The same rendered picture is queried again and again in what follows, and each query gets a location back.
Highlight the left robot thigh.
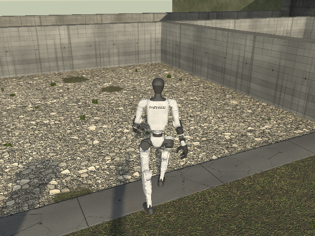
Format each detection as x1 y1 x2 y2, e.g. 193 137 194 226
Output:
140 138 152 180

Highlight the robot right upper arm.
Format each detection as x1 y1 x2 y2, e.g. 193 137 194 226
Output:
168 99 180 127

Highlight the robot left hand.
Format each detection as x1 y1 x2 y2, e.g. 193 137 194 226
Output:
133 125 144 134

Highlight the robot left forearm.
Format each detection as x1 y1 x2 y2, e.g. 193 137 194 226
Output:
132 116 139 129

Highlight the robot left upper arm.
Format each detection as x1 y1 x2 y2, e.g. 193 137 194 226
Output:
134 98 148 124

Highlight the robot right hand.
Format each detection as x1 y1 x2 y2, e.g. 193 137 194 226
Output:
176 145 188 160

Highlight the robot right forearm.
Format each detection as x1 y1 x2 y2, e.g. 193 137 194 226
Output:
176 120 187 146

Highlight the robot right shin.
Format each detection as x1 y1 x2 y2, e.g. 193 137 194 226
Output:
159 152 170 181

